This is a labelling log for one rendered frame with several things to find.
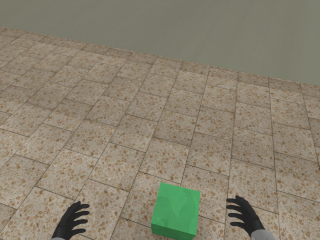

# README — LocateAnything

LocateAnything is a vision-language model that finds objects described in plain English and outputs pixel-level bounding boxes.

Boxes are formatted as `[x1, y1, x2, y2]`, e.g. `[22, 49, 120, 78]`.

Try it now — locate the robot left hand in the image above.
[51, 201, 90, 240]

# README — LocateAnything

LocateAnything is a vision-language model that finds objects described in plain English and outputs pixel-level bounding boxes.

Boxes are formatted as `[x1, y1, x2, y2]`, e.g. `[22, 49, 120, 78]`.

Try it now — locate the robot right hand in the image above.
[226, 195, 265, 238]

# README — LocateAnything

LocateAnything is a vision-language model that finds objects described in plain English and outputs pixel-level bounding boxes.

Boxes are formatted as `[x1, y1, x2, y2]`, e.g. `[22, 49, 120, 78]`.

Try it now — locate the right robot forearm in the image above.
[250, 229, 276, 240]

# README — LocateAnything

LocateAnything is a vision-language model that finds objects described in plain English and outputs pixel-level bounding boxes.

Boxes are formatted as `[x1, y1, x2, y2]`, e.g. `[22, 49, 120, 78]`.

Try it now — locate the carton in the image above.
[151, 182, 201, 240]

